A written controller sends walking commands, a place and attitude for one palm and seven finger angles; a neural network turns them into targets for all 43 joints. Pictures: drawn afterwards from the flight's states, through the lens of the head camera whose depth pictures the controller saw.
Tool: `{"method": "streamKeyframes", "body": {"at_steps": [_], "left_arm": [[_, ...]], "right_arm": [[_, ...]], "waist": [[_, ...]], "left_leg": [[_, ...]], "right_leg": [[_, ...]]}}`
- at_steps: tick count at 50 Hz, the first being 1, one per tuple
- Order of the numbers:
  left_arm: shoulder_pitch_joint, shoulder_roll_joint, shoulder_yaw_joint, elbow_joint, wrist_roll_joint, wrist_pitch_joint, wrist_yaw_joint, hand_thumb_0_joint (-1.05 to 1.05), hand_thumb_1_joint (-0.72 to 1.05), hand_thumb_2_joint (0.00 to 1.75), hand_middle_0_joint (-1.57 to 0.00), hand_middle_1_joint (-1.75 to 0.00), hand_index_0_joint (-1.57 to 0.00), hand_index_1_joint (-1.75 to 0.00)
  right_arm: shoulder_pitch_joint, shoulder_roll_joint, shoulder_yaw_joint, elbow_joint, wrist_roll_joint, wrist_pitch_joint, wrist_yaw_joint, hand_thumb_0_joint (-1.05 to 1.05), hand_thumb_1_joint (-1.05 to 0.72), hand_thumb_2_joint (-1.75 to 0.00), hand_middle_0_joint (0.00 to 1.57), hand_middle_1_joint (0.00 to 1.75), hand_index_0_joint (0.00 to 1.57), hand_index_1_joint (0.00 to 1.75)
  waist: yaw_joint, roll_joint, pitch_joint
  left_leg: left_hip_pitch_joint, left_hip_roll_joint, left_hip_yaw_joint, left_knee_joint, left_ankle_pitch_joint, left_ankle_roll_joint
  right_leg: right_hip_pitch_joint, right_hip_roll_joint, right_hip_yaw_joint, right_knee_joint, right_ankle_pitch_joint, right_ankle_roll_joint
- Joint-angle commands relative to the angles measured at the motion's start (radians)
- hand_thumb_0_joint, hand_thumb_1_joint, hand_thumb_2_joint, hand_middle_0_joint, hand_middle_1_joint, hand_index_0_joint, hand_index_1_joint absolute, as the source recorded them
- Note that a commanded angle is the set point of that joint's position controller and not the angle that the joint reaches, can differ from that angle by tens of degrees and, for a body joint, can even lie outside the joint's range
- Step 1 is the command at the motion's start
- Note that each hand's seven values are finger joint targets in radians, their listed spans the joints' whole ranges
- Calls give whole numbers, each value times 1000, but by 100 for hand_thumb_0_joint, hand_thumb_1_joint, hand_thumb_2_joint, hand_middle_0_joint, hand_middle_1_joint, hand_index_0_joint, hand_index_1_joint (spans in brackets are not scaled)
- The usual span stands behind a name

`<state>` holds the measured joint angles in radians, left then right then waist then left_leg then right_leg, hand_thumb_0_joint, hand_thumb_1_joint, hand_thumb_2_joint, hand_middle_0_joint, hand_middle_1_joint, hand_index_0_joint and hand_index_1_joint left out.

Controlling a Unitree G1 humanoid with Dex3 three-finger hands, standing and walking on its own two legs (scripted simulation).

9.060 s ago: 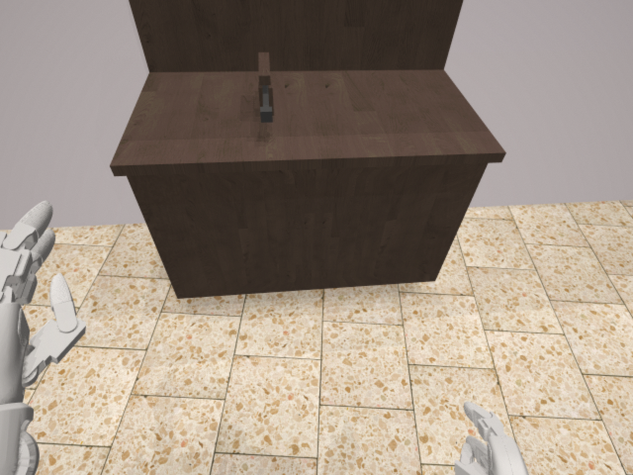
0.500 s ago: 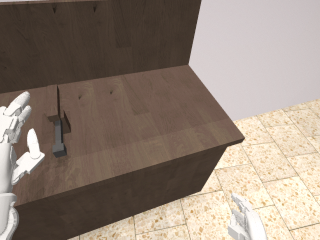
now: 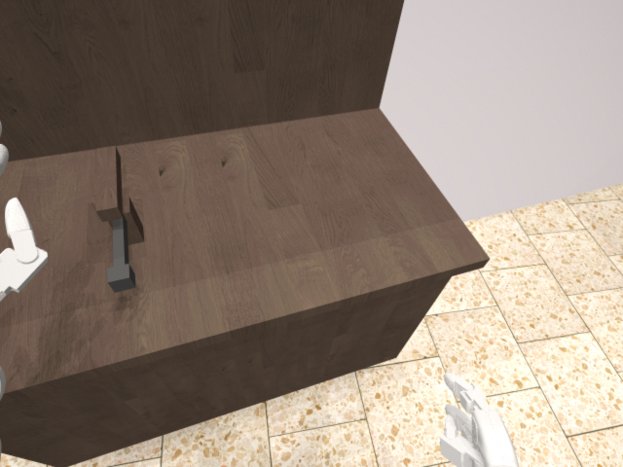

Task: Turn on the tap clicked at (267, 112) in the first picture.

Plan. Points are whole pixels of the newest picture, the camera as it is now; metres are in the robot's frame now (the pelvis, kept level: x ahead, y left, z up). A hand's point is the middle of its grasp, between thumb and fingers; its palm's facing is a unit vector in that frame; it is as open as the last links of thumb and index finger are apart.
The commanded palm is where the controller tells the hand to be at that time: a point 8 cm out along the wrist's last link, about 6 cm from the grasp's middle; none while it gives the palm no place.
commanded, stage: come to a stop and stand still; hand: left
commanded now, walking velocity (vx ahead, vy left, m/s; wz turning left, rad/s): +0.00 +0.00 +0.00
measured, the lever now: (121, 278) +0.33 +0.31 +0.00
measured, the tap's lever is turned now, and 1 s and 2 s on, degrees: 0 0 0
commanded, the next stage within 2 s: look again from close up in 0.74 s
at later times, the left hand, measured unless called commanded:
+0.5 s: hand (86, 291) +0.23 +0.24 +0.16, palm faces +0.38 -0.86 -0.33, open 7.4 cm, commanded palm +0.17 +0.27 +0.18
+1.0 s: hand (69, 291) +0.23 +0.26 +0.16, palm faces +0.38 -0.85 -0.35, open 7.4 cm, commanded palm +0.17 +0.29 +0.18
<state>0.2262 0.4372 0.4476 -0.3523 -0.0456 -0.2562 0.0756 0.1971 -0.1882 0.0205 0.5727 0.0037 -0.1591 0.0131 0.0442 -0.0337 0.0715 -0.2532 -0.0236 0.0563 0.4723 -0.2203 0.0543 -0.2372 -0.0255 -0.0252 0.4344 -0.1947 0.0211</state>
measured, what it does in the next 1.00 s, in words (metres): stands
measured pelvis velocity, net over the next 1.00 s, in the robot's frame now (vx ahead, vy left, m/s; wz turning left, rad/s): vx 0.01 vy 0.00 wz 0.02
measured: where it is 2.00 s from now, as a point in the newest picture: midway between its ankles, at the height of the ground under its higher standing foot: outside the picture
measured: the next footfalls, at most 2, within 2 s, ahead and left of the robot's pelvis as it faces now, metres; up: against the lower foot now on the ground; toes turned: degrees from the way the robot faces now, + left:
none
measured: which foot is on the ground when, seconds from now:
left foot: down 0.00-1.00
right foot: down 0.00-1.00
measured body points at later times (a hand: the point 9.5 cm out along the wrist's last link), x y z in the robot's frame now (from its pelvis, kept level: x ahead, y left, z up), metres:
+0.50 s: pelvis +0.01 -0.01 +0.00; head +0.02 +0.02 +0.45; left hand +0.20 +0.29 +0.18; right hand +0.20 -0.22 -0.06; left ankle +0.02 +0.08 -0.74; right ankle +0.02 -0.14 -0.74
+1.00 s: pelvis +0.01 +0.00 +0.00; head +0.04 +0.03 +0.45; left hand +0.20 +0.30 +0.18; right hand +0.20 -0.21 -0.07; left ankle +0.02 +0.08 -0.74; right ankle +0.02 -0.14 -0.74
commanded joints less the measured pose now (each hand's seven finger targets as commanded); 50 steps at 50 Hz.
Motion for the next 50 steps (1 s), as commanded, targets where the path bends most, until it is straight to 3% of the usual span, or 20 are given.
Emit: {"method": "streamKeyframes", "body": {"at_steps": [1,2,3,5,7,9,11,15,22,23,27,28,34,37,38,42,43,47,48,50], "left_arm": [[196,90,0,-275,-13,-62,13,0,90,90,-20,-30,-20,-30],[194,134,51,-291,-15,-60,28,0,90,90,-20,-30,-20,-30],[172,126,54,-280,-17,-65,30,0,90,90,-20,-30,-20,-30],[116,146,77,-275,-22,-74,32,0,90,90,-20,-30,-20,-30],[41,178,94,-305,-17,-81,37,0,90,90,-20,-30,-20,-30],[18,125,42,-282,-12,-84,34,0,90,90,-20,-30,-20,-30],[11,101,14,-281,-7,-85,35,0,90,90,-20,-30,-20,-30],[25,55,-36,-269,2,-75,38,0,90,90,-20,-30,-20,-30],[86,97,19,-252,3,-54,41,0,90,90,-20,-30,-20,-30],[86,74,0,-252,-1,-54,36,0,90,90,-20,-30,-20,-30],[104,111,34,-310,-7,-48,36,0,90,90,-20,-30,-20,-30],[111,81,9,-296,-12,-46,32,0,90,90,-20,-30,-20,-30],[102,78,-3,-336,-10,-35,34,0,90,90,-20,-30,-20,-30],[116,93,13,-324,-8,-26,39,0,90,90,-20,-30,-20,-30],[112,67,-11,-311,-9,-28,35,0,90,90,-20,-30,-20,-30],[118,102,21,-338,-6,-25,41,0,90,90,-20,-30,-20,-30],[120,71,-10,-318,-11,-25,36,0,90,90,-20,-30,-20,-30],[131,101,20,-329,-7,-24,40,0,90,90,-20,-30,-20,-30],[132,72,-7,-307,-11,-25,35,0,90,90,-20,-30,-20,-30],[125,81,-1,-322,-8,-28,36,0,90,90,-20,-30,-20,-30]], "right_arm": [[-53,-141,-63,-162,13,-60,-2,0,-90,-90,20,30,20,30],[-68,-141,-59,-158,20,-55,-9,0,-90,-90,20,30,20,30],[-63,-140,-58,-160,15,-52,-19,0,-90,-90,20,30,20,30],[-71,-137,-55,-160,15,-54,-38,0,-90,-90,20,30,20,30],[-87,-136,-50,-155,15,-55,-55,0,-90,-90,20,30,20,30],[-78,-129,-47,-148,14,-62,-58,0,-90,-90,20,30,20,30],[-70,-133,-48,-138,11,-74,-56,0,-90,-90,20,30,20,30],[-71,-141,-50,-122,5,-80,-49,0,-90,-90,20,30,20,30],[-89,-134,-47,-130,7,-55,-49,0,-90,-90,20,30,20,30],[-83,-134,-46,-134,3,-48,-49,0,-90,-90,20,30,20,30],[-98,-132,-46,-147,7,-44,-51,0,-90,-90,20,30,20,30],[-87,-131,-43,-148,3,-40,-52,0,-90,-90,20,30,20,30],[-82,-140,-52,-147,5,-38,-52,0,-90,-90,20,30,20,30],[-96,-136,-48,-146,9,-34,-55,0,-90,-90,20,30,20,30],[-85,-140,-48,-140,4,-29,-54,0,-90,-90,20,30,20,30],[-98,-137,-52,-147,10,-26,-57,0,-90,-90,20,30,20,30],[-88,-139,-47,-145,5,-21,-56,0,-90,-90,20,30,20,30],[-98,-137,-50,-149,11,-21,-57,0,-90,-90,20,30,20,30],[-87,-138,-46,-147,5,-16,-55,0,-90,-90,20,30,20,30],[-82,-142,-54,-147,6,-17,-56,0,-90,-90,20,30,20,30]], "waist": [[4,30,-209],[0,22,-205],[-6,-5,-200],[-11,5,-170],[-16,75,-147],[-16,117,-145],[-13,105,-150],[-15,79,-145],[-13,83,-143],[-16,74,-150],[-14,106,-187],[-15,88,-188],[-17,101,-211],[-15,108,-202],[-17,101,-196],[-15,103,-201],[-18,102,-190],[-16,119,-182],[-17,103,-173],[-19,114,-181]], "left_leg": [[-36,121,-124,-111,122,-35],[-21,110,-110,-112,93,-36],[-40,103,-120,-113,62,-37],[-37,89,-122,-110,-6,-35],[-16,88,-122,-120,-47,-30],[-20,86,-122,-122,-75,-24],[-2,77,-117,-112,-76,-24],[17,71,-108,-110,-29,-34],[14,74,-102,-124,55,-43],[7,75,-105,-125,67,-42],[44,76,-97,-109,150,-42],[40,76,-99,-110,161,-43],[73,83,-107,-105,236,-51],[75,85,-104,-110,228,-54],[62,84,-107,-118,223,-54],[65,88,-112,-122,215,-57],[48,85,-116,-134,205,-58],[40,88,-118,-142,174,-62],[20,87,-125,-153,148,-58],[18,88,-125,-153,127,-59]], "right_leg": [[159,-27,36,5,80,-31],[149,-24,27,-3,83,-30],[149,-28,20,-13,71,-30],[112,-35,49,-42,28,-34],[74,-38,59,-56,-7,-37],[85,-39,64,-64,-14,-39],[82,-40,80,-86,-20,-42],[80,-29,77,-106,9,-40],[112,-15,50,-104,98,-34],[124,-14,45,-101,105,-33],[149,-16,42,-91,188,-32],[155,-16,35,-91,193,-30],[167,-11,30,-75,234,-29],[157,-11,27,-80,223,-27],[159,-8,21,-81,212,-26],[166,-10,20,-77,205,-27],[163,-7,13,-80,186,-26],[165,-8,15,-81,169,-27],[168,-5,11,-87,150,-25],[177,-8,17,-84,151,-27]]}}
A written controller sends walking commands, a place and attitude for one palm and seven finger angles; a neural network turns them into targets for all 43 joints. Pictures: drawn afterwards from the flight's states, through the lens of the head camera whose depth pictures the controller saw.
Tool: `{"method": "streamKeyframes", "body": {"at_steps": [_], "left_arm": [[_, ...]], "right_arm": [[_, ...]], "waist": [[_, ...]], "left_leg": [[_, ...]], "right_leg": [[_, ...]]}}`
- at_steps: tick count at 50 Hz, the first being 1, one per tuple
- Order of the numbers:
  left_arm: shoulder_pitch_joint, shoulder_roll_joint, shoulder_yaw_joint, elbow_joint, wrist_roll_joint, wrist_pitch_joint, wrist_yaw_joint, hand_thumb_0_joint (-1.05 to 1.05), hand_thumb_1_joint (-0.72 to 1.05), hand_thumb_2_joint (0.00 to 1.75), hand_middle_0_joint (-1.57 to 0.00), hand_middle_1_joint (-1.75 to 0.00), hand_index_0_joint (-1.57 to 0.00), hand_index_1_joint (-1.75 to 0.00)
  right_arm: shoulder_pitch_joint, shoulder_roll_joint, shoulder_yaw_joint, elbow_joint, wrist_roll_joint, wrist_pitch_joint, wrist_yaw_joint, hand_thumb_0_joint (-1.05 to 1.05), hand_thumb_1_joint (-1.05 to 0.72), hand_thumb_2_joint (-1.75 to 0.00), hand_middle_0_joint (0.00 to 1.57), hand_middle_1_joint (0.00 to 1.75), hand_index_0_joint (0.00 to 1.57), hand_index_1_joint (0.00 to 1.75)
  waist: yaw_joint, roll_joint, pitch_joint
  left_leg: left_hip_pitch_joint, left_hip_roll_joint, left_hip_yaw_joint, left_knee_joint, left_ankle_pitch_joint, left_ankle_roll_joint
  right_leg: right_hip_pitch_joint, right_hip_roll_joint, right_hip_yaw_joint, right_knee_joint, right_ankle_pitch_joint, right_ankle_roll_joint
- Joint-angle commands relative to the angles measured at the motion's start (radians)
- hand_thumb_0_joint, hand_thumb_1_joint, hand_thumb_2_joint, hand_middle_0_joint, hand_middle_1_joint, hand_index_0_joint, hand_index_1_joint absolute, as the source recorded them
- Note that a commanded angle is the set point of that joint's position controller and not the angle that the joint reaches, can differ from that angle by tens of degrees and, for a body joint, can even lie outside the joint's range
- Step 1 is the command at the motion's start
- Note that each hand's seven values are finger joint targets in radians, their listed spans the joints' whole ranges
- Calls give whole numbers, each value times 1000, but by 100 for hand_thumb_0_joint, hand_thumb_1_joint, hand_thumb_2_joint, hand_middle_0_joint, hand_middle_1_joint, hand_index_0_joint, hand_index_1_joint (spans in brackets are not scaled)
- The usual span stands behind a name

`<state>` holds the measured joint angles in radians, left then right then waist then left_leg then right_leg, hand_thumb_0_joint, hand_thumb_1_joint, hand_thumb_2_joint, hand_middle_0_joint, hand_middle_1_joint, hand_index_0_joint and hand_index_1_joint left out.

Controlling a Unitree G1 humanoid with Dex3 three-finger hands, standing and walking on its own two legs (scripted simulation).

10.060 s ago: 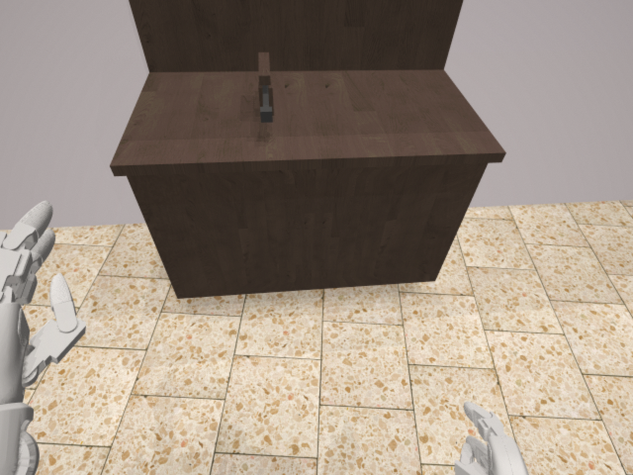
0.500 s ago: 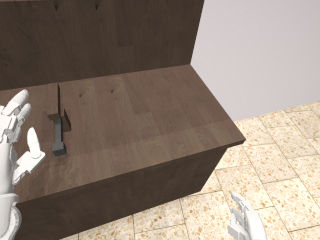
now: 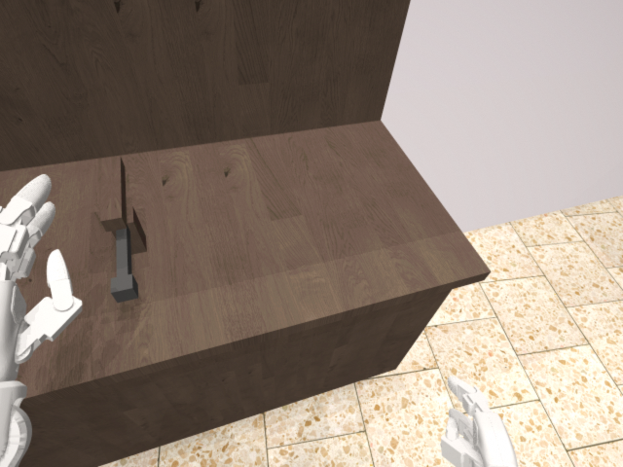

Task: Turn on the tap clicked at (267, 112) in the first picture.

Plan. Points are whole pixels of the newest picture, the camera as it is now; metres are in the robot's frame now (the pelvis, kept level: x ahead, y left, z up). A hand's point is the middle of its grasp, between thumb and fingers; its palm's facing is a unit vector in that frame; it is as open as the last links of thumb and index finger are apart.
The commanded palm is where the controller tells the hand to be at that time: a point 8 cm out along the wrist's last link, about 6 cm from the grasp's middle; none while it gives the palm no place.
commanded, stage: look again from close up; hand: left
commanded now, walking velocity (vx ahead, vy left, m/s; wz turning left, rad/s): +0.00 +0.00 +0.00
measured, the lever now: (124, 288) +0.33 +0.30 -0.01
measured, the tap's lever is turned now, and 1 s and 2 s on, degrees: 0 0 0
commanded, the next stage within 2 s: turn the palm inward beside the body in 0.14 s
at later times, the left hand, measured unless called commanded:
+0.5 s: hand (88, 318) +0.21 +0.24 +0.14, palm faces +0.34 -0.87 -0.37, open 7.4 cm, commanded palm +0.15 +0.28 +0.16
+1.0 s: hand (128, 336) +0.20 +0.20 +0.14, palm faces +0.46 -0.83 -0.31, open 7.4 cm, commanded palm +0.14 +0.24 +0.15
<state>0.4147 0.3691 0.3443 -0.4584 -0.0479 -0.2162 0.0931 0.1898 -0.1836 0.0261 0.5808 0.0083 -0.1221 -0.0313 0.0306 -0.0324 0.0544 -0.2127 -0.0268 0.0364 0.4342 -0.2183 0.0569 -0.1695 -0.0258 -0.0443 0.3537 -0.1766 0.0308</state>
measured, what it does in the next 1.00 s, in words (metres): shifts its weight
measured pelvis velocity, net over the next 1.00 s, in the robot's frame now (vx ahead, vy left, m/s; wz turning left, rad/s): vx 0.00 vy -0.08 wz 0.06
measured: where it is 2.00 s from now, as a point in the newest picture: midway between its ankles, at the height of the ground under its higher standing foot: outside the picture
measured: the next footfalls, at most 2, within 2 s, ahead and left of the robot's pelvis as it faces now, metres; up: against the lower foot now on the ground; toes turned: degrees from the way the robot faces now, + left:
none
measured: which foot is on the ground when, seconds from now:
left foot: down 0.00-1.00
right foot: down 0.00-1.00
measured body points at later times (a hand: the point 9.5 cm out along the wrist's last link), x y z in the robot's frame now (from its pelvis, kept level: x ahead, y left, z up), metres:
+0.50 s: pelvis -0.01 -0.02 -0.01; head -0.01 -0.02 +0.44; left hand +0.19 +0.28 +0.16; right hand +0.19 -0.24 -0.08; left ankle +0.01 +0.08 -0.74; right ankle +0.00 -0.14 -0.74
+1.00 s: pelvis +0.00 -0.08 -0.02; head +0.00 -0.10 +0.43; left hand +0.17 +0.24 +0.16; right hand +0.21 -0.29 -0.11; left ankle +0.01 +0.07 -0.74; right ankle +0.00 -0.14 -0.74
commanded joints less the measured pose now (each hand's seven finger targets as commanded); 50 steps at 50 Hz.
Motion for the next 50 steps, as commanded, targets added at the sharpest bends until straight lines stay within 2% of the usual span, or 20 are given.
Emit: {"method": "streamKeyframes", "body": {"at_steps": [1,11,12,13,14,15,16,17,20,22,24,27,28,30,33,37,40,42,47,50], "left_arm": [[-62,149,102,-211,-6,-67,19,0,90,90,-20,-30,-20,-30],[-76,147,93,-218,-2,-66,22,0,90,90,-20,-30,-20,-30],[-1026,959,346,-610,53,-220,43,0,90,90,-20,-30,-20,-30],[-672,457,334,-23,134,-2,7,0,90,90,-20,-30,-20,-30],[-406,244,111,100,-21,92,-18,0,90,90,-20,-30,-20,-30],[-406,195,171,-10,-78,140,-62,0,90,90,-20,-30,-20,-30],[-269,216,179,35,-125,211,-94,0,90,90,-20,-30,-20,-30],[-160,79,76,75,-144,275,-121,0,90,90,-20,-30,-20,-30],[-123,113,20,-93,-73,304,-136,0,90,90,-20,-30,-20,-30],[-133,226,133,-160,-48,238,-90,0,90,90,-20,-30,-20,-30],[-198,222,160,-205,-45,124,-38,0,90,90,-20,-30,-20,-30],[-271,319,251,-238,-44,-7,45,0,90,90,-20,-30,-20,-30],[-293,269,210,-206,-32,-26,61,0,90,90,-20,-30,-20,-30],[-269,209,160,-85,-39,-15,66,0,90,90,-20,-30,-20,-30],[-342,215,113,-6,-65,51,12,0,90,90,-20,-30,-20,-30],[-374,230,77,16,-85,131,-51,0,90,90,-20,-30,-20,-30],[-354,228,91,1,-101,125,-51,0,90,90,-20,-30,-20,-30],[-289,267,158,-34,-108,103,-35,0,90,90,-20,-30,-20,-30],[-105,240,222,-36,-141,101,-4,0,90,90,-20,-30,-20,-30],[-49,174,183,-89,-157,101,-15,0,90,90,-20,-30,-20,-30]], "right_arm": [[-76,-143,-59,-160,3,-54,-12,0,-90,-90,20,30,20,30],[-77,-147,-62,-155,4,-56,-14,0,-90,-90,20,30,20,30],[93,-222,142,-299,78,-26,-93,0,-90,-90,20,30,20,30],[-51,-152,-70,-111,-58,-45,-79,0,-90,-90,20,30,20,30],[-33,-195,-58,-137,-27,-61,-15,0,-90,-90,20,30,20,30],[-28,-235,-76,-97,-24,-67,-6,0,-90,-90,20,30,20,30],[-46,-233,-73,-87,-4,-63,-8,0,-90,-90,20,30,20,30],[-103,-206,-45,-93,23,-60,10,0,-90,-90,20,30,20,30],[-154,-209,-41,-118,22,-52,32,0,-90,-90,20,30,20,30],[-176,-198,-39,-125,17,-49,25,0,-90,-90,20,30,20,30],[-187,-178,-40,-129,-9,-60,10,0,-90,-90,20,30,20,30],[-170,-163,-39,-86,-17,-78,-4,0,-90,-90,20,30,20,30],[-165,-151,-40,-84,-20,-85,-6,0,-90,-90,20,30,20,30],[-159,-159,-34,-62,-13,-92,-12,0,-90,-90,20,30,20,30],[-173,-177,-29,-59,0,-93,-37,0,-90,-90,20,30,20,30],[-202,-173,-24,-64,16,-104,-69,0,-90,-90,20,30,20,30],[-201,-167,-34,-59,14,-118,-74,0,-90,-90,20,30,20,30],[-193,-162,-41,-56,14,-128,-68,0,-90,-90,20,30,20,30],[-144,-164,-50,-53,16,-131,-57,0,-90,-90,20,30,20,30],[-104,-167,-54,-68,18,-135,-55,0,-90,-90,20,30,20,30]], "waist": [[-5,108,-157],[-6,112,-154],[-79,396,-122],[52,238,-323],[18,162,-277],[34,135,-368],[60,106,-348],[56,98,-276],[46,86,-160],[42,64,-150],[22,30,-183],[29,150,-201],[23,191,-219],[3,166,-142],[-7,137,-127],[11,100,-103],[26,34,-102],[49,45,-143],[62,2,-212],[49,25,-272]], "left_leg": [[-20,93,-101,-114,104,-58],[-22,91,-112,-122,86,-57],[-282,79,-168,-81,-89,-3],[88,55,-100,-20,229,-98],[162,58,-122,-18,522,-145],[291,72,-95,32,611,-132],[267,66,-87,25,603,-123],[234,65,-84,13,568,-129],[98,53,-77,-1,310,-87],[36,40,-73,-6,136,-69],[8,28,-79,20,39,-60],[-25,14,-77,49,-87,-51],[-31,8,-73,60,-100,-51],[-77,4,-71,85,-167,-42],[-102,-7,-58,110,-201,-27],[-112,-4,-51,154,-174,-27],[-138,13,-67,178,-149,-35],[-136,21,-72,187,-109,-40],[-146,20,-62,201,43,-36],[-106,12,-40,205,163,-27]], "right_leg": [[101,-11,40,-8,125,-36],[101,-11,41,-12,111,-38],[176,68,66,169,-88,31],[57,42,-4,171,-9,-86],[-59,65,-69,135,52,-90],[-96,65,-41,110,128,-69],[-64,57,-51,118,130,-64],[-85,70,-65,119,105,-62],[-99,54,-79,126,105,-60],[-104,70,-68,137,33,-63],[-139,73,-61,158,-50,-54],[-176,69,-31,169,-140,-53],[-173,59,-26,171,-153,-57],[-219,46,-15,160,-199,-51],[-216,20,30,110,-271,-46],[-209,-14,114,35,-410,-40],[-189,-41,155,16,-456,-32],[-152,-49,167,31,-381,-28],[-67,-51,133,125,45,-1],[-44,-30,67,198,317,1]]}}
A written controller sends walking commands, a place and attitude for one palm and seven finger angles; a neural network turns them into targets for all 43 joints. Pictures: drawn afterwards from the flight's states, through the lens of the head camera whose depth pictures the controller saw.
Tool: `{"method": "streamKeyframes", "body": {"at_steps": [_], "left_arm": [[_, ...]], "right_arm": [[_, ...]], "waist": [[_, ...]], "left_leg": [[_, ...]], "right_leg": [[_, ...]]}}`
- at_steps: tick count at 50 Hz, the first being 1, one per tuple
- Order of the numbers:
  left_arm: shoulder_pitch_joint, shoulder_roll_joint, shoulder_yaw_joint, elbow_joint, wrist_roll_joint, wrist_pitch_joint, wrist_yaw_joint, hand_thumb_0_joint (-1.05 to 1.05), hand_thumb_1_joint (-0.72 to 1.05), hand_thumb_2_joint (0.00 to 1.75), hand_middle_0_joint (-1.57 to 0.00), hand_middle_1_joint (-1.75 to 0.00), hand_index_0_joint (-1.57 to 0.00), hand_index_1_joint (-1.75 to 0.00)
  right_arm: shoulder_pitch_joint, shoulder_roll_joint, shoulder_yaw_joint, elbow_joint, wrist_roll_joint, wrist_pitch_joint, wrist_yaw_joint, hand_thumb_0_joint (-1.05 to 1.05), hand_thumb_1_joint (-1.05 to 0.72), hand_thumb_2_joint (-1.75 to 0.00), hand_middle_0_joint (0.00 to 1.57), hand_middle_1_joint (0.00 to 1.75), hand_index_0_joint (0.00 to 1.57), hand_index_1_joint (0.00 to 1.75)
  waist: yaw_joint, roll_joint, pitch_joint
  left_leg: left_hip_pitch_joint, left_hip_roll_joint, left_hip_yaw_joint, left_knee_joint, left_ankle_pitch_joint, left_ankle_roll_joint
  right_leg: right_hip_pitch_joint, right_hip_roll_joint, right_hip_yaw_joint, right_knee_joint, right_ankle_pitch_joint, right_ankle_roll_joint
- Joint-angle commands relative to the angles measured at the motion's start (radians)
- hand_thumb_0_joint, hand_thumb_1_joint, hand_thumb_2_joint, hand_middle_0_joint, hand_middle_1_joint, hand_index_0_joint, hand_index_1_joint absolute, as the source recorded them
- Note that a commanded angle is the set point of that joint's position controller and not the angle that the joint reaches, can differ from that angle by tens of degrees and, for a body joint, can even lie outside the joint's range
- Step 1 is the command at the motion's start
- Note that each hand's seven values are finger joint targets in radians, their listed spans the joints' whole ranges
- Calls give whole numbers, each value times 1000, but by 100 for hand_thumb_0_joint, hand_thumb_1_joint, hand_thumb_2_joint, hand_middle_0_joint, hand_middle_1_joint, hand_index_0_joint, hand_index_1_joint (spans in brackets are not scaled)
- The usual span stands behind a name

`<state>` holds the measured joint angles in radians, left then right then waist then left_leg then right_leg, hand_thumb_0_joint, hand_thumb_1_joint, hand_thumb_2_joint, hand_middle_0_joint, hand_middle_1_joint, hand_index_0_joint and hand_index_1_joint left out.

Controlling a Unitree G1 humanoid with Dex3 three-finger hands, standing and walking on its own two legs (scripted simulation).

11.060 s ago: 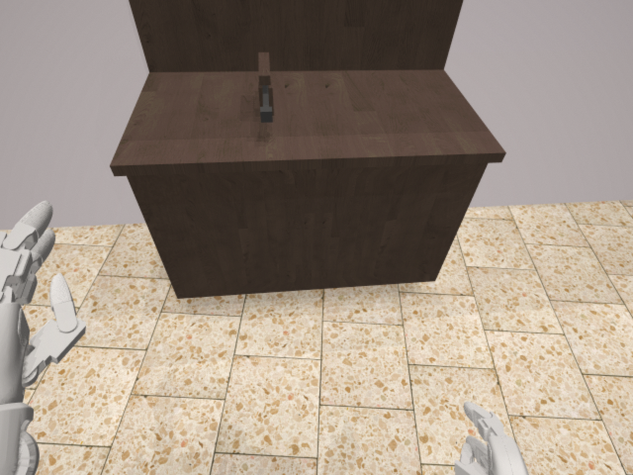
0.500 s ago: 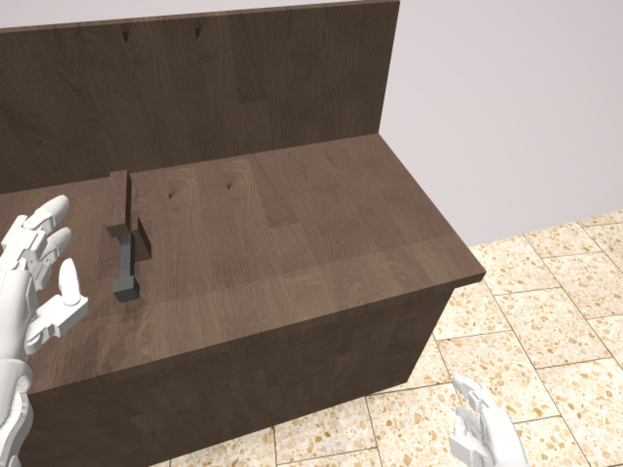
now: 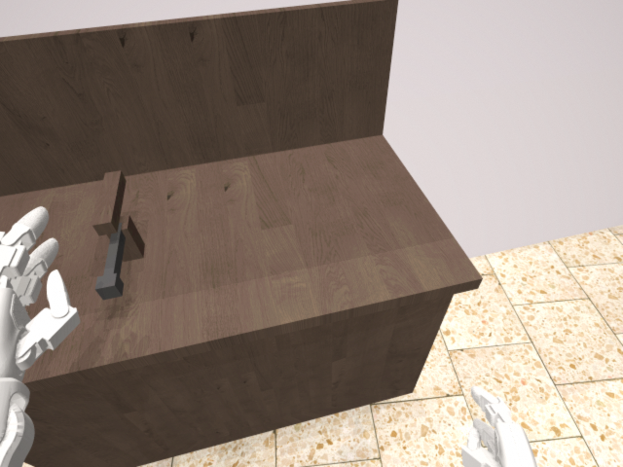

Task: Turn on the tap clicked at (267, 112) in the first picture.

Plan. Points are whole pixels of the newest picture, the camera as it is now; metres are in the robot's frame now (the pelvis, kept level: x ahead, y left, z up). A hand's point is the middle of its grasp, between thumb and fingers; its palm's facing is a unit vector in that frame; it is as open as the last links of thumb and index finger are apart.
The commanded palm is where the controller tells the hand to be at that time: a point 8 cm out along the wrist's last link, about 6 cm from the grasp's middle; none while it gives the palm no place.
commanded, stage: turn the palm inward beside the body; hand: left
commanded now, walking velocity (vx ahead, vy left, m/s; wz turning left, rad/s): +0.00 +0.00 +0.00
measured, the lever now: (109, 286) +0.34 +0.36 +0.02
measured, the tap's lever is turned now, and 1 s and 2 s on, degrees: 0 0 0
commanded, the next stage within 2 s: reach beside the lever's end, fingers flat in 1.44 s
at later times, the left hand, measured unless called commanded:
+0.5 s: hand (66, 348) +0.18 +0.26 +0.15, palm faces +0.46 -0.87 -0.20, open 7.4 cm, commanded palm +0.13 +0.30 +0.15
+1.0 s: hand (63, 374) +0.16 +0.26 +0.13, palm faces +0.50 -0.86 -0.13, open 7.4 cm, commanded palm +0.11 +0.30 +0.14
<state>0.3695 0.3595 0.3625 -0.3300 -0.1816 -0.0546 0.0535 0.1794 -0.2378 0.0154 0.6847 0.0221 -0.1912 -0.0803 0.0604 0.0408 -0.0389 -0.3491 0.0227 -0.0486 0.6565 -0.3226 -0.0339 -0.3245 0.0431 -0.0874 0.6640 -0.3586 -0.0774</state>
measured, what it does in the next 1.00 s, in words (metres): stands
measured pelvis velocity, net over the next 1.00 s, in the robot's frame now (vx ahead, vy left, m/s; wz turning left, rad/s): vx -0.01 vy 0.03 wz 0.03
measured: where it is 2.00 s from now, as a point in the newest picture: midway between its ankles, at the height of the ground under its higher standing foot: outside the picture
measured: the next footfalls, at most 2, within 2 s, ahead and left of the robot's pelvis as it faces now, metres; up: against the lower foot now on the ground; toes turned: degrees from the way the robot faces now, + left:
none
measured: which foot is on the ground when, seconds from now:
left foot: down 0.00-1.00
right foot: down 0.00-1.00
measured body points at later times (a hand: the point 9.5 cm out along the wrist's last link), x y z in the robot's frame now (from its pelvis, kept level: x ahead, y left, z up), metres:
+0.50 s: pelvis +0.00 +0.02 +0.00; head -0.02 +0.00 +0.45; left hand +0.15 +0.31 +0.16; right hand +0.20 -0.19 -0.07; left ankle +0.01 +0.15 -0.72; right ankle +0.00 -0.06 -0.72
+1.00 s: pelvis -0.01 +0.03 +0.00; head -0.03 +0.01 +0.45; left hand +0.13 +0.30 +0.14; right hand +0.19 -0.18 -0.07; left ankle +0.01 +0.15 -0.72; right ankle +0.00 -0.06 -0.72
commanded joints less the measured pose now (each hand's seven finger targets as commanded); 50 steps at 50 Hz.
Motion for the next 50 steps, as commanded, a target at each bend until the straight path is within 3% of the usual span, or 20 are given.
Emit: {"method": "streamKeyframes", "body": {"at_steps": [1,3,7,10,13,16,17,18,25,27,30,37,38,39,40,42,43,47,48,50], "left_arm": [[11,174,157,-240,-26,-66,20,0,90,90,-20,-30,-20,-30],[26,146,132,-248,-26,-77,14,0,90,90,-20,-30,-20,-30],[13,142,105,-291,-19,-113,21,0,90,90,-20,-30,-20,-30],[28,120,81,-298,-21,-126,34,0,90,90,-20,-30,-20,-30],[38,104,67,-317,-11,-115,56,0,90,90,-20,-30,-20,-30],[66,82,45,-298,-22,-85,65,0,90,90,-20,-30,-20,-30],[58,93,54,-309,-15,-73,73,0,90,90,-20,-30,-20,-30],[40,63,17,-317,-12,-64,76,0,90,90,-20,-30,-20,-30],[38,41,-23,-334,-5,-13,108,0,90,90,-20,-30,-20,-30],[37,61,-7,-361,4,-12,118,0,90,90,-20,-30,-20,-30],[48,22,-47,-373,4,-9,128,0,90,90,-20,-30,-20,-30],[83,20,-46,-382,-1,8,145,0,90,90,-20,-30,-20,-30],[83,-17,-82,-380,-1,10,144,0,90,90,-20,-30,-20,-30],[91,-12,-76,-381,-4,11,147,0,90,90,-20,-30,-20,-30],[91,-20,-86,-395,-4,10,147,0,90,90,-20,-30,-20,-30],[116,3,-64,-403,-1,12,155,0,90,90,-20,-30,-20,-30],[100,-18,-84,-416,-5,10,156,0,90,90,-20,-30,-20,-30],[106,9,-50,-422,-7,7,166,0,90,90,-20,-30,-20,-30],[103,-27,-79,-415,-13,10,164,0,90,90,-20,-30,-20,-30],[103,-29,-72,-398,-29,21,159,0,90,90,-20,-30,-20,-30]], "right_arm": [[-82,-115,-46,-176,4,-69,-5,0,-90,-90,20,30,20,30],[-72,-115,-46,-174,5,-77,-3,0,-90,-90,20,30,20,30],[-69,-120,-51,-175,5,-104,-10,0,-90,-90,20,30,20,30],[-59,-122,-52,-176,2,-115,-11,0,-90,-90,20,30,20,30],[-70,-114,-46,-181,4,-118,-11,0,-90,-90,20,30,20,30],[-79,-115,-41,-187,7,-115,-14,0,-90,-90,20,30,20,30],[-90,-114,-36,-186,8,-113,-17,0,-90,-90,20,30,20,30],[-93,-109,-31,-192,9,-113,-16,0,-90,-90,20,30,20,30],[-119,-107,-16,-207,5,-109,-23,0,-90,-90,20,30,20,30],[-128,-105,-13,-205,5,-111,-23,0,-90,-90,20,30,20,30],[-130,-101,-8,-209,1,-112,-19,0,-90,-90,20,30,20,30],[-137,-101,-4,-206,0,-112,-23,0,-90,-90,20,30,20,30],[-141,-98,-2,-211,1,-112,-22,0,-90,-90,20,30,20,30],[-143,-99,-3,-212,1,-115,-21,0,-90,-90,20,30,20,30],[-142,-99,-4,-210,-1,-114,-20,0,-90,-90,20,30,20,30],[-135,-101,-6,-208,-2,-117,-21,0,-90,-90,20,30,20,30],[-136,-98,-3,-213,-3,-117,-20,0,-90,-90,20,30,20,30],[-127,-102,-7,-201,-4,-121,-19,0,-90,-90,20,30,20,30],[-130,-98,-4,-206,-4,-120,-19,0,-90,-90,20,30,20,30],[-130,-102,-7,-202,-2,-120,-20,0,-90,-90,20,30,20,30]], "waist": [[16,-35,-191],[8,-30,-175],[3,-30,-138],[1,-36,-153],[11,-2,-154],[13,-28,-116],[17,-12,-103],[12,1,-93],[13,-21,-59],[18,4,-68],[12,23,-66],[17,3,-48],[7,-17,-40],[11,-13,-36],[11,22,-49],[17,12,-50],[10,1,-55],[17,29,-77],[10,3,-64],[12,-2,-69]], "left_leg": [[42,-40,49,-11,292,65],[44,-43,51,-5,316,68],[53,-44,44,-1,302,75],[48,-44,39,-4,287,74],[50,-46,36,-16,276,71],[30,-43,31,-25,237,70],[30,-44,27,-32,219,70],[31,-44,24,-41,195,68],[18,-41,1,-71,82,67],[27,-41,-2,-75,74,67],[28,-42,-6,-74,58,64],[6,-44,-17,-80,0,65],[5,-43,-18,-80,-6,64],[0,-44,-16,-75,-10,66],[9,-44,-15,-73,-2,65],[8,-44,-17,-69,19,65],[7,-45,-18,-67,28,65],[19,-44,-21,-61,66,62],[12,-43,-21,-63,70,61],[11,-46,-17,-57,66,64]], "right_leg": [[111,-97,99,-100,549,109],[94,-90,82,-87,587,104],[39,-72,64,-90,466,89],[34,-72,58,-85,420,84],[30,-68,48,-85,363,73],[11,-62,43,-98,304,73],[6,-60,43,-106,274,69],[-6,-60,39,-109,237,67],[-33,-51,33,-135,76,64],[-31,-49,33,-136,63,60],[-39,-49,31,-132,51,58],[-44,-48,30,-141,2,59],[-50,-50,27,-138,-2,60],[-51,-51,32,-143,-8,60],[-48,-51,31,-139,1,58],[-39,-49,31,-139,19,56],[-40,-52,28,-132,28,58],[-29,-48,26,-123,67,53],[-31,-50,22,-119,74,54],[-26,-51,29,-131,74,57]]}}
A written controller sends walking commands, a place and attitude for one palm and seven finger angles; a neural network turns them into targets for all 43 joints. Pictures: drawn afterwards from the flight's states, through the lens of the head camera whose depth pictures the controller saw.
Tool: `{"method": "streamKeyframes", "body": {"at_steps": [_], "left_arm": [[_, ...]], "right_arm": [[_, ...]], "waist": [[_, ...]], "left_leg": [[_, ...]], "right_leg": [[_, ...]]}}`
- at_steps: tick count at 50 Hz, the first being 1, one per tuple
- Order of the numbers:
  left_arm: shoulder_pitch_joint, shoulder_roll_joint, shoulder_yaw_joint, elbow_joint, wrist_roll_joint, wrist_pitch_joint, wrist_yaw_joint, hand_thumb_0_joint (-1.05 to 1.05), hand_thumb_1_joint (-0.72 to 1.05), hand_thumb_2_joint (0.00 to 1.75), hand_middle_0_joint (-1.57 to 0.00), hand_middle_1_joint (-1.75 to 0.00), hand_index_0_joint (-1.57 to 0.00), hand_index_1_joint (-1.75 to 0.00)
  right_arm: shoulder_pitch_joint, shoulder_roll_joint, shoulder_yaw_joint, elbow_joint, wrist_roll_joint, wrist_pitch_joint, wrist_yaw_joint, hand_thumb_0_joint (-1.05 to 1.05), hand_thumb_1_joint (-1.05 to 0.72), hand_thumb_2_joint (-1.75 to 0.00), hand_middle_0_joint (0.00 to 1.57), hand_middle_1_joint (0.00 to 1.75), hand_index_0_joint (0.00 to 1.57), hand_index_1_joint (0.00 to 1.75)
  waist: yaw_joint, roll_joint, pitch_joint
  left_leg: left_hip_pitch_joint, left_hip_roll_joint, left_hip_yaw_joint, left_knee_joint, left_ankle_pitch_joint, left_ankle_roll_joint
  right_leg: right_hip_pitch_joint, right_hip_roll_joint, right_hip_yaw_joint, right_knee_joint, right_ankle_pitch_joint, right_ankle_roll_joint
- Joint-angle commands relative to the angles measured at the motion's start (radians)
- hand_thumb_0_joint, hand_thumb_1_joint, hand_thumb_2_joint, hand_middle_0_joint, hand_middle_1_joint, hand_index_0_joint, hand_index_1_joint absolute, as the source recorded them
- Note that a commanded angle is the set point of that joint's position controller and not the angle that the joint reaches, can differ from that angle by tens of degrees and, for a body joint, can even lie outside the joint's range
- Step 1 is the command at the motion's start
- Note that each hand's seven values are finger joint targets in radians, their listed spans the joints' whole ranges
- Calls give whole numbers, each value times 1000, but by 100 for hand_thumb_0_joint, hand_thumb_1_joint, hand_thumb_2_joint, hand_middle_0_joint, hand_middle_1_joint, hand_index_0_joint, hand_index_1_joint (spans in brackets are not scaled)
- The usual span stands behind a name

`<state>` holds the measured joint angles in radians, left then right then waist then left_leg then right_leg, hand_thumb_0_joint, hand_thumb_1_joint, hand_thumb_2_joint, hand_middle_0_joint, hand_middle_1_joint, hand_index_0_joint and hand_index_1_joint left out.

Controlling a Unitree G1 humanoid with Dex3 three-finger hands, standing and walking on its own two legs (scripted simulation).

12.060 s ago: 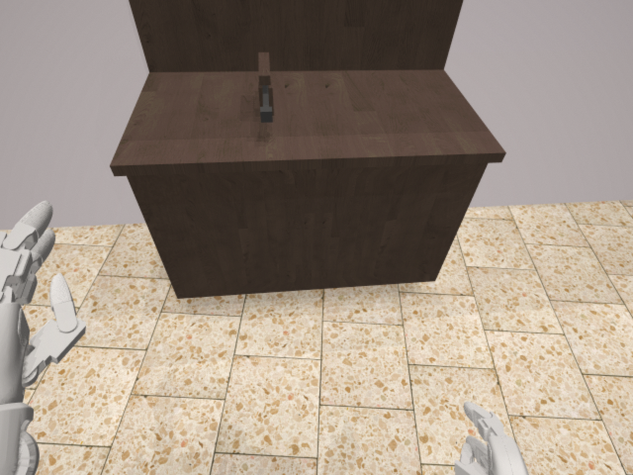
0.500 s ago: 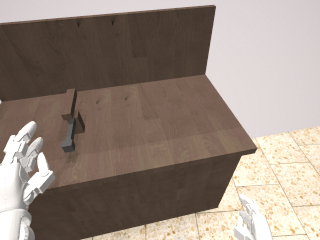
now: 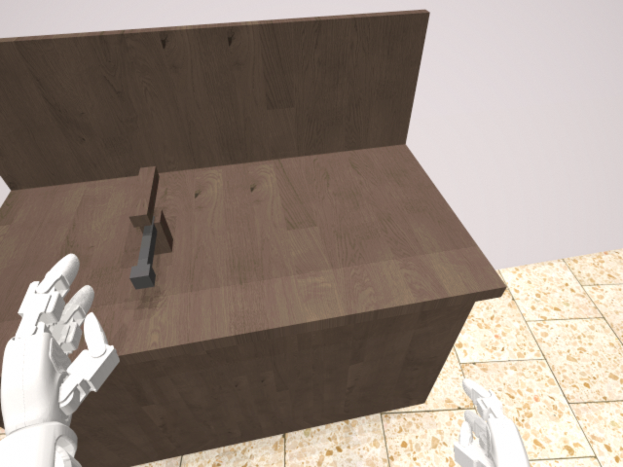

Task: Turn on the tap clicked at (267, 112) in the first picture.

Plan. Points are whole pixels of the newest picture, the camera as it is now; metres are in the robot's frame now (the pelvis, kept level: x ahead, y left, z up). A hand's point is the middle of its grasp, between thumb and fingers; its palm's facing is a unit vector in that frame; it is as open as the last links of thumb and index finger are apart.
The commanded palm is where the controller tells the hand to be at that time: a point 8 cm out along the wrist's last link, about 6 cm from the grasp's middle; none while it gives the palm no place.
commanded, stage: turn the palm inward beside the body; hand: left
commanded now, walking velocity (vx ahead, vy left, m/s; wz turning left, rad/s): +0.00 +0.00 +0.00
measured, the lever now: (143, 276) +0.36 +0.32 +0.02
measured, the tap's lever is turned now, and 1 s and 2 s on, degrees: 0 0 0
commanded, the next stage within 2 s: reach beside the lever's end, fingers flat in 0.44 s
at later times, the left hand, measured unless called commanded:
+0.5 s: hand (121, 345) +0.19 +0.22 +0.14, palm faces +0.48 -0.87 -0.11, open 7.4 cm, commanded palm +0.14 +0.26 +0.15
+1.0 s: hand (118, 335) +0.21 +0.25 +0.11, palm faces +0.50 -0.86 -0.12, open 7.4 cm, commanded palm +0.17 +0.29 +0.11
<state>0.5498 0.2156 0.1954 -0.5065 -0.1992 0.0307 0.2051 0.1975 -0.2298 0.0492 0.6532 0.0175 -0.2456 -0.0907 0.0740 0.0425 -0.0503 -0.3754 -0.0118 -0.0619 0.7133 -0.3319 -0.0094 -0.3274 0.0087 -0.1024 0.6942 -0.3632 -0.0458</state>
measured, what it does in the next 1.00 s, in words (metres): stands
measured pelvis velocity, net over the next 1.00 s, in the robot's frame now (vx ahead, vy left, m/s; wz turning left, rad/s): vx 0.01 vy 0.00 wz -0.01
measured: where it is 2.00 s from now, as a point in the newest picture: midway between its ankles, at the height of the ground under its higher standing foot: outside the picture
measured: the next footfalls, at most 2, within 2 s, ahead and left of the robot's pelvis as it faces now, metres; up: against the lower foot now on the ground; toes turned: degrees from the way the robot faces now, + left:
none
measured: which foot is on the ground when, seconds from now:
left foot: down 0.00-1.00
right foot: down 0.00-1.00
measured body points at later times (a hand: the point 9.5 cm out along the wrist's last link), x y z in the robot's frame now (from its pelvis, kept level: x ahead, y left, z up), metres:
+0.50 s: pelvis +0.01 -0.01 +0.00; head -0.01 -0.03 +0.45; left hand +0.16 +0.27 +0.15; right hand +0.21 -0.22 -0.07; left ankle +0.03 +0.13 -0.72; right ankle +0.01 -0.09 -0.72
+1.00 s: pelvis +0.01 +0.00 +0.00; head +0.00 -0.02 +0.45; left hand +0.18 +0.29 +0.12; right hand +0.19 -0.23 -0.08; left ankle +0.03 +0.13 -0.72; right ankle +0.01 -0.09 -0.72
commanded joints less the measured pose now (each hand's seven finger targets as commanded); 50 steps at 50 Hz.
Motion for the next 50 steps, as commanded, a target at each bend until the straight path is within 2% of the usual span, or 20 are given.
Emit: {"method": "streamKeyframes", "body": {"at_steps": [1,7,8,12,13,16,20,22,23,26,27,30,32,36,37,40,42,43,47,50], "left_arm": [[-81,110,87,-222,-13,-59,4,0,90,90,-20,-30,-20,-30],[-73,134,104,-234,-5,-34,0,0,90,90,-20,-30,-20,-30],[-85,106,78,-239,-3,-37,-1,0,90,90,-20,-30,-20,-30],[-71,134,116,-221,-8,-40,5,0,90,90,-20,-30,-20,-30],[-80,104,86,-226,-8,-40,3,0,90,90,-20,-30,-20,-30],[-75,104,91,-207,-13,-42,1,0,90,90,-20,-30,-20,-30],[-80,104,88,-223,-9,-49,-1,0,90,90,-20,-30,-20,-30],[-74,131,111,-222,-5,-49,2,0,90,90,-20,-30,-20,-30],[-88,102,80,-226,-3,-52,1,0,90,90,-20,-30,-20,-30],[-86,109,90,-209,-12,-54,0,0,90,90,-20,-30,-20,-30],[-71,128,113,-200,-12,-49,0,0,90,90,-20,-30,-20,-30],[-108,124,122,-133,-18,-50,-5,0,90,90,-20,-30,-20,-30],[-144,146,142,-119,-15,-53,-4,0,90,90,-20,-30,-20,-30],[-207,136,133,-76,-17,-92,-7,0,90,90,-20,-30,-20,-30],[-199,150,146,-78,-14,-99,-9,0,90,90,-20,-30,-20,-30],[-208,147,148,-22,-16,-121,-15,0,90,90,-20,-30,-20,-30],[-177,168,179,-5,-18,-127,-18,0,90,90,-20,-30,-20,-30],[-186,151,160,-10,-18,-131,-23,0,90,90,-20,-30,-20,-30],[-204,173,191,28,-21,-151,-19,0,90,90,-20,-30,-20,-30],[-234,149,168,46,-20,-180,-15,0,90,90,-20,-29,-20,-29]], "right_arm": [[-148,-110,-40,-170,4,-65,-10,0,-90,-90,20,30,20,30],[-143,-110,-41,-170,5,-59,-13,0,-90,-90,20,30,20,30],[-145,-107,-39,-172,5,-58,-11,0,-90,-90,20,30,20,30],[-143,-108,-42,-169,4,-55,-11,0,-90,-90,20,30,20,30],[-146,-105,-40,-173,4,-53,-10,0,-90,-90,20,30,20,30],[-140,-107,-43,-171,3,-51,-9,0,-90,-90,20,30,20,30],[-141,-105,-45,-172,1,-50,-7,0,-90,-90,20,30,20,30],[-135,-107,-45,-168,3,-48,-7,0,-90,-90,20,30,20,30],[-138,-103,-41,-173,4,-47,-6,0,-90,-90,20,30,20,30],[-141,-107,-44,-173,1,-49,-9,0,-90,-90,20,30,20,30],[-143,-106,-44,-170,4,-48,-11,0,-90,-90,20,30,20,30],[-142,-108,-46,-158,4,-39,-15,0,-90,-90,20,30,20,30],[-142,-108,-46,-153,6,-37,-18,0,-90,-90,20,30,20,30],[-140,-110,-49,-143,1,-42,-17,0,-90,-90,20,30,20,30],[-142,-110,-49,-143,1,-45,-16,0,-90,-90,20,30,20,30],[-132,-115,-52,-137,-2,-48,-12,0,-90,-90,20,30,20,30],[-127,-116,-57,-136,-3,-46,-10,0,-90,-90,20,30,20,30],[-131,-114,-55,-140,-3,-43,-8,0,-90,-90,20,30,20,30],[-119,-118,-59,-134,-2,-39,-4,0,-90,-90,20,30,20,30],[-122,-121,-62,-137,-6,-39,-1,0,-90,-90,20,30,20,30]], "waist": [[-2,-9,-51],[4,5,-51],[-2,-2,-55],[7,-14,-53],[-1,-9,-58],[-1,-39,-57],[1,-11,-70],[7,8,-65],[-2,-8,-59],[-2,-39,-54],[6,-16,-41],[-6,-53,-31],[-5,-17,-28],[-19,-32,-49],[-8,6,-58],[-16,-34,-75],[-1,-19,-97],[-10,-3,-105],[-12,-9,-86],[-23,-21,-93]], "left_leg": [[36,-10,-6,-117,82,38],[52,-10,-2,-122,117,38],[59,-11,-2,-122,124,37],[53,-12,3,-118,123,39],[58,-14,7,-117,129,39],[54,-14,10,-110,137,40],[66,-17,17,-105,163,41],[62,-16,14,-108,161,38],[61,-16,12,-112,151,38],[55,-17,12,-109,127,43],[51,-17,12,-112,120,42],[40,-19,16,-109,112,43],[41,-21,16,-113,101,42],[41,-23,14,-106,107,42],[43,-23,13,-110,106,40],[35,-23,12,-104,122,40],[32,-25,18,-103,143,38],[34,-25,20,-101,155,37],[17,-22,15,-96,154,34],[11,-22,13,-88,137,34]], "right_leg": [[-19,-17,42,-160,84,24],[-4,-16,42,-166,122,23],[-7,-17,41,-161,128,23],[2,-16,49,-172,132,25],[2,-20,49,-168,141,26],[5,-19,51,-171,158,29],[16,-22,57,-169,196,28],[21,-21,58,-171,189,25],[12,-22,54,-168,177,26],[6,-21,61,-183,149,31],[7,-21,65,-192,138,29],[0,-21,71,-195,133,33],[-5,-20,75,-200,116,31],[-9,-20,77,-189,127,33],[-5,-19,75,-187,123,29],[1,-18,72,-171,154,30],[21,-18,75,-165,187,27],[21,-22,72,-157,201,27],[1,-15,65,-149,201,25],[-20,-13,63,-138,178,26]]}}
